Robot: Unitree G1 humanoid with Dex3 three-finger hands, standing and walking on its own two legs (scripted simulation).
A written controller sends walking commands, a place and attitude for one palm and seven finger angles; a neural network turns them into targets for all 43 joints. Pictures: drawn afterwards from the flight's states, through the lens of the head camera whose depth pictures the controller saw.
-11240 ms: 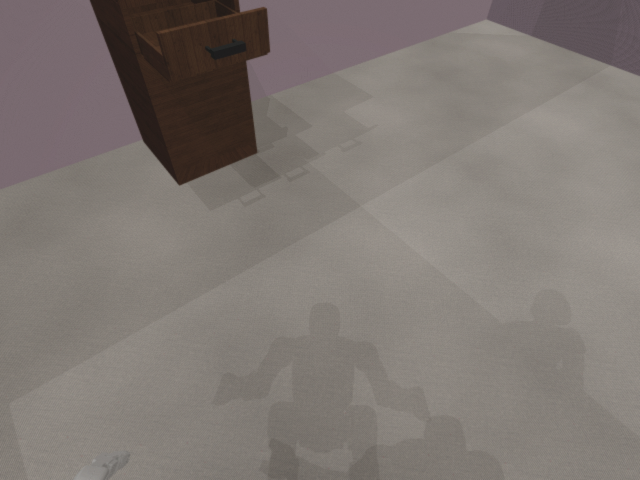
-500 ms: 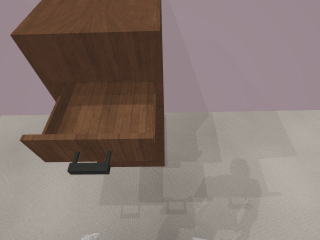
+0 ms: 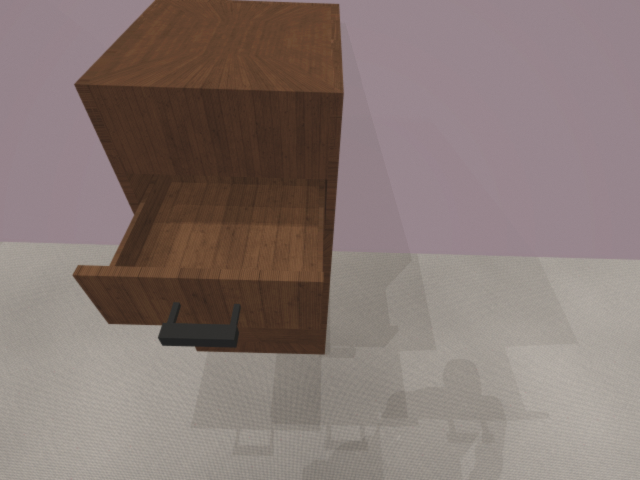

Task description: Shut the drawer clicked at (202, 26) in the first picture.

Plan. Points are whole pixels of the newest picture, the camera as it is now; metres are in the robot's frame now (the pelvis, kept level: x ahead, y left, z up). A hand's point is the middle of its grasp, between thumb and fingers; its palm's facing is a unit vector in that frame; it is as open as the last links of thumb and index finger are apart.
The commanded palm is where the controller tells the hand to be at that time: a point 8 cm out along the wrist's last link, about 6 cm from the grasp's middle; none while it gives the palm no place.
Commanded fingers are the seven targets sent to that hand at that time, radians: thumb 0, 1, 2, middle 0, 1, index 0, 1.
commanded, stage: come to a stop and stand still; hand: left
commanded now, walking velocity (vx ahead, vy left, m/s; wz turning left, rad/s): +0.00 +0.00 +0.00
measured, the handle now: (202, 322) +0.37 +0.22 -0.09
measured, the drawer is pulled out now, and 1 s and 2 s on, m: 0.25 0.25 0.25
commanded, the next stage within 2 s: look again from close up in 0.02 s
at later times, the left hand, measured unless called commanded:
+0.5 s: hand out of the picture +0.02 +0.15 -0.18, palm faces +0.04 -0.98 -0.20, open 7.3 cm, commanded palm none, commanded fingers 0.00 0.90 0.90 -0.20 -0.30 -0.20 -0.30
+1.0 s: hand (217, 420) +0.19 +0.13 +0.01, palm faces -0.04 -0.99 +0.11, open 6.6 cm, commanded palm +0.10 +0.21 -0.06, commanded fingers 0.00 0.90 0.90 -0.52 -0.65 -0.52 -0.65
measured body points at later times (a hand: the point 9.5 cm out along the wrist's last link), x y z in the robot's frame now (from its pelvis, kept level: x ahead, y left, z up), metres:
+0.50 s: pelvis +0.01 -0.02 -0.01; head +0.02 -0.01 +0.44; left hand +0.02 +0.20 -0.16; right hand +0.06 -0.26 -0.16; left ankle -0.02 +0.11 -0.74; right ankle -0.03 -0.10 -0.74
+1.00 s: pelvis -0.04 +0.03 -0.04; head -0.02 +0.03 +0.41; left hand +0.18 +0.19 +0.01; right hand +0.13 -0.21 -0.12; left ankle -0.02 +0.11 -0.74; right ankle -0.03 -0.10 -0.74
